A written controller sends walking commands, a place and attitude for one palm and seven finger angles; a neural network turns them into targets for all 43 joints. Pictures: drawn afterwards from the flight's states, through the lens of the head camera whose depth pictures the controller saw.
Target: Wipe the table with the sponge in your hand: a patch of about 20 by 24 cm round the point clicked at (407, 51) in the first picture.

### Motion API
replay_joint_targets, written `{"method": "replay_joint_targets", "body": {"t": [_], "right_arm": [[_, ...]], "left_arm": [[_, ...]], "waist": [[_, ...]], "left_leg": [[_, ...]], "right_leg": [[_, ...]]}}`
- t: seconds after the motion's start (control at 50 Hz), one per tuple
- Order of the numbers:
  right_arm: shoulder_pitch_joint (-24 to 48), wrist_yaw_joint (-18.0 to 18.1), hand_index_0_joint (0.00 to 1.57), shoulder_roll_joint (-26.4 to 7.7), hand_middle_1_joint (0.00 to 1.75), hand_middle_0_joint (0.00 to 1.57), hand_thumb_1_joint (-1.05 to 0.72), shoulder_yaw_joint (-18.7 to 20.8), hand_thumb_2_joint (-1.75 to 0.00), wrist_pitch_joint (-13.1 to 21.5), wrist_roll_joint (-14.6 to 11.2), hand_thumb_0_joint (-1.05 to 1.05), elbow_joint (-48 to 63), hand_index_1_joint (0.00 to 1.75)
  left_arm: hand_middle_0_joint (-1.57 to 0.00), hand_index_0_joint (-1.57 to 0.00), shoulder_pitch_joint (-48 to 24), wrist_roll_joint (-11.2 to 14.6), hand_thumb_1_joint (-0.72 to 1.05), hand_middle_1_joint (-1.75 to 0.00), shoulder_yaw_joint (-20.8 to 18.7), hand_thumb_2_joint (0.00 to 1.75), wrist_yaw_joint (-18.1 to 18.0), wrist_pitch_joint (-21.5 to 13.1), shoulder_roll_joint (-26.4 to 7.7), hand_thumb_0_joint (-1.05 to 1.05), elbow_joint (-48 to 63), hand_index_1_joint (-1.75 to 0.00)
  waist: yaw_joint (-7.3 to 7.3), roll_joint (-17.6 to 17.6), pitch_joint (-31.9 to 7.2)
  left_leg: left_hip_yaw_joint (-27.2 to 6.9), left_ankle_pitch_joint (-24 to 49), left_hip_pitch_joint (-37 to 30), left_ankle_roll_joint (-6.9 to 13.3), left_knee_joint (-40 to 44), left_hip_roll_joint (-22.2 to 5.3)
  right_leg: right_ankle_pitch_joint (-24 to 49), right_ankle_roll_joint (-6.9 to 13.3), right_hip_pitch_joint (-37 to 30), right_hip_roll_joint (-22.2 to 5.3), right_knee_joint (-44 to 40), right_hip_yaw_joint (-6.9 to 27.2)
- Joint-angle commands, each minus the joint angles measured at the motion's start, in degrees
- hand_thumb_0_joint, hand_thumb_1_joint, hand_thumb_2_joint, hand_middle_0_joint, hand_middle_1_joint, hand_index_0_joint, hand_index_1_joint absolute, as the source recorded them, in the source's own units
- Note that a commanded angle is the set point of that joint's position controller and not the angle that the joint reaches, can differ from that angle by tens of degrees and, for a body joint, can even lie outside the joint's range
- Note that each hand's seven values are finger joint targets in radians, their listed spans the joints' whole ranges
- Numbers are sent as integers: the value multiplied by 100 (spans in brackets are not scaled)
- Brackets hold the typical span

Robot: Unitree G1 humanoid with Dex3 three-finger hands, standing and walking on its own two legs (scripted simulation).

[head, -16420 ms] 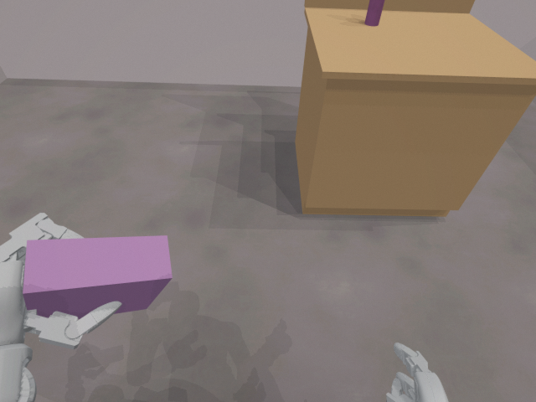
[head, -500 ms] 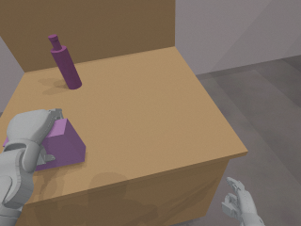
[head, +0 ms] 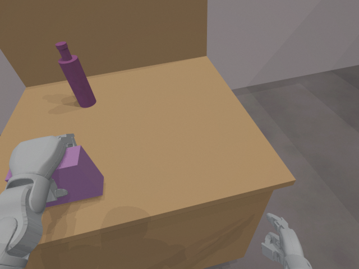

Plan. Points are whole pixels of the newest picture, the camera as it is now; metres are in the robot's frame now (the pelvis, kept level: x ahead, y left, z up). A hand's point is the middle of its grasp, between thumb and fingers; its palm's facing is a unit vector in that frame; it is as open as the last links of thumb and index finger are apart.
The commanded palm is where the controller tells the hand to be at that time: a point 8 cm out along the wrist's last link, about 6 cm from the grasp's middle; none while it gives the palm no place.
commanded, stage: lower the sponge onto the table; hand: left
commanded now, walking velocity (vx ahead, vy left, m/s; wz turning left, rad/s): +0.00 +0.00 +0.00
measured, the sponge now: (66, 183) +0.24 +0.31 +0.07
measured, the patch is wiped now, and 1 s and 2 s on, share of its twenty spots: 0.00 0.15 0.50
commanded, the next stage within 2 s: wipe forward along the first lane in 0.50 s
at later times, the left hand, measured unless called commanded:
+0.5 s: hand (56, 175) +0.24 +0.32 +0.10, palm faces -0.02 -0.04 -1.00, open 9.5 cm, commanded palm +0.21 +0.31 +0.17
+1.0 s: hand (61, 165) +0.26 +0.33 +0.10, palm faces -0.06 -0.01 -1.00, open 9.6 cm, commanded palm +0.25 +0.32 +0.15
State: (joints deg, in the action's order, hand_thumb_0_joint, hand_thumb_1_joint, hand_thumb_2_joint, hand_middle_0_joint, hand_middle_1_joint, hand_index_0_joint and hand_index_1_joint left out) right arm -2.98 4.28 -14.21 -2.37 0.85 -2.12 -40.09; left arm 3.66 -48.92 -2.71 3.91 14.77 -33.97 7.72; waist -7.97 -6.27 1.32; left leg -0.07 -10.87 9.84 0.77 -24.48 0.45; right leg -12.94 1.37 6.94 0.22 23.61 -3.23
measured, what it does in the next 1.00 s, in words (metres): stands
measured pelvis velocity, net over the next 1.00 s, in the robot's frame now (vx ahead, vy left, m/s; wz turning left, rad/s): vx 0.00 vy -0.01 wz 0.03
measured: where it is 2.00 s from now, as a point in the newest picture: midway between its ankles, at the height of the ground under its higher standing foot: outside the picture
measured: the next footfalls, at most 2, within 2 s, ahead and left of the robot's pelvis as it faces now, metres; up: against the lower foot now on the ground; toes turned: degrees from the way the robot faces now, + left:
none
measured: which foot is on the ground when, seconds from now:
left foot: down 0.00-1.00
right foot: down 0.00-1.00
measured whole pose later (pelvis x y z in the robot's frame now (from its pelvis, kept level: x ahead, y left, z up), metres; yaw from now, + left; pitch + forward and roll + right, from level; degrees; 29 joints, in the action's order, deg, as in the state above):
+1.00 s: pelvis +0.00 -0.01 +0.00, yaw +1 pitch -1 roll +0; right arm -5.6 5.3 -15.7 -1.1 0.6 -3.3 -41.0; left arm -6.7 -52.8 -1.9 4.8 11.5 -33.2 -9.9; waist -6.5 -6.7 -0.6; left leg -1.9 -11.2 14.7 0.2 -26.7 0.2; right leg -13.7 2.0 11.1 0.6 25.5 -4.9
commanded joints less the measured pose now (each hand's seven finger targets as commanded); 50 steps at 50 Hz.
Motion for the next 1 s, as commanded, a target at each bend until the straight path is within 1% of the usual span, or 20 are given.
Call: {"method": "replay_joint_targets", "body": {"t": [0.0, 0.06, 0.12, 0.16, 0.24, 0.26, 0.28, 0.36, 0.4, 0.46, 0.48, 0.54, 0.56, 0.58, 0.66, 0.7, 0.86, 0.88, 0.96, 0.98], "right_arm": [[1198, 25, 20, -643, 30, 20, -90, 188, -90, 281, -47, 0, 985, 30], [1394, 42, 20, -574, 30, 20, -90, 118, -90, 323, -97, 0, 1088, 30], [1127, 70, 20, -618, 30, 20, -90, 185, -90, 331, -29, 0, 1033, 30], [1272, 86, 20, -588, 30, 20, -90, 153, -90, 387, -46, 0, 1067, 30], [1006, 92, 20, -623, 30, 20, -90, 223, -90, 321, 28, 0, 948, 30], [1204, 102, 20, -629, 30, 20, -90, 173, -90, 340, -26, 0, 945, 30], [1121, 109, 20, -598, 30, 20, -90, 186, -90, 331, -10, 0, 938, 30], [1231, 130, 20, -641, 30, 20, -90, 173, -90, 335, -73, 0, 916, 30], [1068, 146, 20, -670, 30, 20, -90, 198, -90, 336, -59, 0, 852, 30], [1148, 146, 20, -663, 30, 20, -90, 184, -90, 368, -73, 0, 948, 30], [1043, 148, 20, -642, 30, 20, -90, 204, -90, 376, -33, 0, 964, 30], [874, 114, 20, -675, 30, 20, -90, 276, -90, 359, -17, 0, 974, 30], [1007, 115, 20, -664, 30, 20, -90, 234, -90, 382, -56, 0, 989, 30], [931, 118, 20, -653, 30, 20, -90, 240, -90, 373, -34, 0, 1007, 30], [901, 171, 20, -735, 30, 20, -90, 270, -90, 362, -100, 0, 889, 30], [731, 191, 20, -737, 30, 20, -90, 303, -90, 368, -81, 0, 864, 30], [664, 182, 20, -806, 30, 20, -90, 313, -90, 288, -132, 0, 815, 30], [596, 191, 20, -790, 30, 20, -90, 317, -90, 272, -118, 0, 812, 30], [519, 177, 20, -816, 30, 20, -90, 343, -90, 274, -149, 0, 812, 30], [435, 188, 20, -806, 30, 20, -90, 355, -90, 259, -125, 0, 829, 30]], "left_arm": [[-120, -120, -1419, -152, 10, -160, -916, 130, -265, 336, -1419, 0, 904, -160], [-120, -120, -1633, -152, 10, -160, -528, 130, -113, 340, -1124, 0, 1142, -160], [-120, -120, -1556, -297, 10, -160, -517, 130, -72, 168, -1186, 0, 1195, -160], [-120, -120, -1662, -292, 10, -160, -778, 130, -134, 56, -1441, 0, 1378, -160], [-120, -120, -1469, -355, 10, -160, -1114, 130, -372, -36, -1637, 0, 1020, -160], [-120, -120, -1716, -340, 10, -160, -1208, 130, -417, 17, -1767, 0, 999, -160], [-120, -120, -1786, -315, 10, -160, -960, 130, -444, 45, -1440, 0, 813, -160], [-120, -120, -1860, -269, 10, -160, -889, 130, -398, 161, -1466, 0, 514, -160], [-120, -120, -1827, -298, 10, -160, -709, 130, -306, 162, -1334, 0, 231, -160], [-120, -120, -1712, -306, 10, -160, -806, 130, -176, 25, -1485, 0, 464, -160], [-120, -120, -1652, -316, 10, -160, -630, 130, -149, -36, -1254, 0, 458, -160], [-120, -120, -1176, -230, 10, -160, -794, 130, -150, -182, -1284, 0, 457, -160], [-120, -120, -1275, -192, 10, -160, -921, 130, -171, -189, -1395, 0, 492, -160], [-120, -120, -1256, -175, 10, -160, -692, 130, -174, -190, -1120, 0, 358, -160], [-120, -120, -1814, -244, 10, -160, -924, 130, -274, -196, -1471, 0, -15, -160], [-120, -120, -1861, -326, 10, -160, -711, 130, -280, -214, -1266, 0, -209, -160], [-120, -120, -2299, -457, 10, -160, -649, 130, -181, -251, -1366, 0, -846, -160], [-120, -120, -2354, -470, 10, -160, -426, 130, -166, -263, -1147, 0, -990, -160], [-120, -120, -2601, -492, 10, -160, -589, 130, -181, -400, -1343, 0, -1162, -160], [-120, -120, -2498, -478, 10, -160, -428, 130, -178, -406, -1142, 0, -1334, -160]], "waist": [[19, -10, -1136], [96, -28, -1065], [120, 116, -1227], [78, -3, -1152], [-12, 111, -1110], [-1, -2, -1000], [29, 100, -1030], [79, -1, -973], [157, 189, -1050], [129, 41, -1176], [146, 64, -1242], [123, 285, -1128], [128, 310, -1051], [149, 283, -978], [242, 382, -823], [251, 436, -949], [295, 433, -1046], [331, 423, -1010], [339, 507, -1111], [338, 655, -1087]], "left_leg": [[-446, 930, -396, 47, 316, 90], [-502, 651, -469, 80, 383, 73], [-492, 774, -553, 122, 311, 73], [-549, 717, -599, 128, 328, 68], [-489, 889, -504, 101, 312, 99], [-498, 704, -493, 95, 352, 117], [-446, 708, -447, 93, 350, 120], [-400, 574, -446, 91, 334, 150], [-383, 601, -387, 110, 282, 155], [-402, 697, -471, 146, 207, 170], [-357, 802, -464, 157, 153, 170], [-387, 889, -421, 162, 91, 149], [-422, 805, -418, 153, 132, 136], [-367, 744, -340, 156, 117, 138], [-366, 534, -279, 154, 143, 146], [-324, 649, -264, 159, 93, 162], [-324, 521, -128, 170, 73, 198], [-279, 439, -78, 179, 61, 199], [-311, 390, -64, 190, 31, 200], [-271, 401, -11, 208, -5, 207]], "right_leg": [[625, 272, 20, 1, -408, 484], [449, 292, 147, 53, -412, 518], [551, 236, 131, 40, -401, 390], [490, 308, 139, 97, -417, 583], [545, 288, 47, 48, -463, 506], [349, 346, 137, 108, -513, 680], [356, 314, 110, 75, -497, 482], [277, 310, 188, 66, -548, 627], [336, 249, 177, 34, -524, 468], [458, 287, 115, 53, -470, 598], [588, 268, 84, 24, -435, 437], [775, 217, 137, -1, -411, 463], [647, 255, 204, 65, -417, 540], [593, 223, 249, 27, -434, 409], [402, 231, 455, 76, -488, 535], [525, 205, 419, 29, -443, 406], [452, 229, 497, 67, -403, 429], [357, 202, 557, 46, -412, 309], [363, 219, 602, 79, -383, 406], [391, 193, 590, 57, -374, 297]]}}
